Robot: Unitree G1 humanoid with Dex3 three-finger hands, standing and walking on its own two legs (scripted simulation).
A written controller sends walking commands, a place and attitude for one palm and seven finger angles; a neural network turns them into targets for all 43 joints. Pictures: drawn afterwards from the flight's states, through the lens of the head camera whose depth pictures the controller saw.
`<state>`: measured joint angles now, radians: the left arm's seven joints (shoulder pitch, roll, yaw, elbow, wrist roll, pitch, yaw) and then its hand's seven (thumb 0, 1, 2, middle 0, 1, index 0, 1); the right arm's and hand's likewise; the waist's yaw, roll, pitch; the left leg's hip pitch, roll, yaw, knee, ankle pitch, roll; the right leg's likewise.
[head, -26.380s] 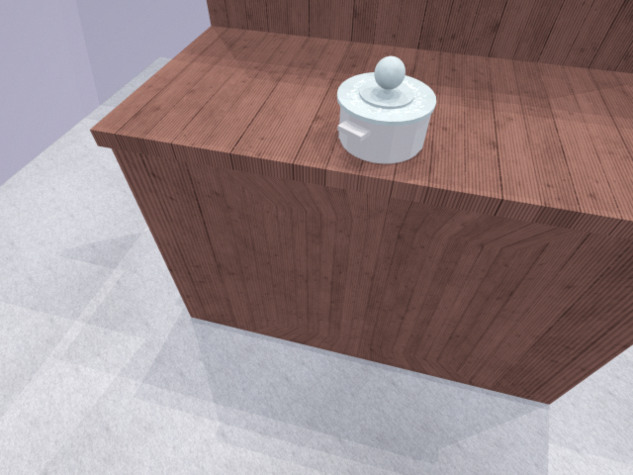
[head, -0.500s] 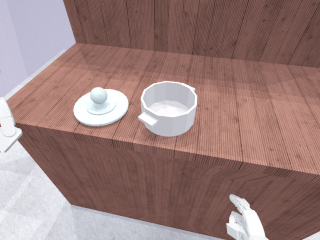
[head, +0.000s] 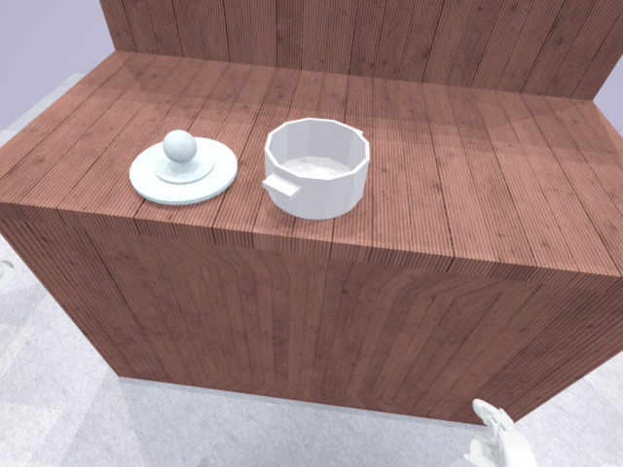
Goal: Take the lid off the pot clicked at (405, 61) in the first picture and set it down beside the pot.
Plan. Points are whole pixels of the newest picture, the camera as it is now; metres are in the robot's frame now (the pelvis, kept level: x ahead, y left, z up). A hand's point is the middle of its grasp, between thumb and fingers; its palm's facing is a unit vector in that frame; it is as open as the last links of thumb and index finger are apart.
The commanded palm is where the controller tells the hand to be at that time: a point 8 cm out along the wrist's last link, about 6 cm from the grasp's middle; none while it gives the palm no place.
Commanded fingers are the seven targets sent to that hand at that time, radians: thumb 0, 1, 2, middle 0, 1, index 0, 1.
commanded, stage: step back with the hand held close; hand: left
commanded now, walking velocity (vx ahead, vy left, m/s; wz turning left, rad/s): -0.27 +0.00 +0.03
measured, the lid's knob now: (180, 146) +0.57 +0.26 +0.10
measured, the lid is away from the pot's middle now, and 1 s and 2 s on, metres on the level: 0.23 0.23 0.23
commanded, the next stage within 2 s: stop stepping back and stand still in 0.68 s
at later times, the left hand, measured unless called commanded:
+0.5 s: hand out of the picture +0.11 +0.24 +0.26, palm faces +0.51 -0.78 -0.37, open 7.4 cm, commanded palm +0.04 +0.29 +0.27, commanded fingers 0.00 0.90 0.90 -0.20 -0.30 -0.20 -0.30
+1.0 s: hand out of the picture +0.03 +0.23 +0.25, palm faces +0.32 -0.82 -0.47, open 7.4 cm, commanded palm -0.04 +0.29 +0.27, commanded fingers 0.00 0.90 0.90 -0.20 -0.30 -0.20 -0.30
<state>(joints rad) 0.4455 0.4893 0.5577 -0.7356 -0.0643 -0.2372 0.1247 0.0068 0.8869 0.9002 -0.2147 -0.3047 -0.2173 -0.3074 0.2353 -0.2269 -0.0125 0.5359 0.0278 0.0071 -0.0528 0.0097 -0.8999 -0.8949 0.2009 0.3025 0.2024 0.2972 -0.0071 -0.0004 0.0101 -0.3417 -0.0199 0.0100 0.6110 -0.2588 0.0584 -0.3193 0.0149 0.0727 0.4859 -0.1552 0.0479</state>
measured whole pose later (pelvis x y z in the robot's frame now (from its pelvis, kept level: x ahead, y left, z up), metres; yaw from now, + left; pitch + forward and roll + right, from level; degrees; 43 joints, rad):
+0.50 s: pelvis -0.08 +0.01 -0.01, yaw +2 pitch -1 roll -3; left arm 0.37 0.46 0.54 -0.77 -0.04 -0.31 0.17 0.00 0.89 0.90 -0.21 -0.30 -0.21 -0.31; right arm 0.21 -0.23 -0.03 0.56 0.01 -0.05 -0.05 0.01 -0.90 -0.89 0.20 0.30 0.20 0.30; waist -0.03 0.01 0.06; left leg -0.50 0.02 0.06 0.68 -0.23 0.07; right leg -0.46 0.02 0.05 0.63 -0.23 0.02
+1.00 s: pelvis -0.19 +0.02 +0.01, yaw -4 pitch +2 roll -4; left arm 0.52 0.52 0.56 -0.82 -0.07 -0.25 0.13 0.01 0.89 0.90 -0.21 -0.30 -0.21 -0.31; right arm 0.23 -0.17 -0.01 0.53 0.00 -0.09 -0.04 0.01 -0.90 -0.89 0.20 0.30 0.20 0.30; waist -0.06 -0.04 0.01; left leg -0.44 0.04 0.05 0.47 -0.10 0.05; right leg -0.31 0.06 0.01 0.66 -0.45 -0.01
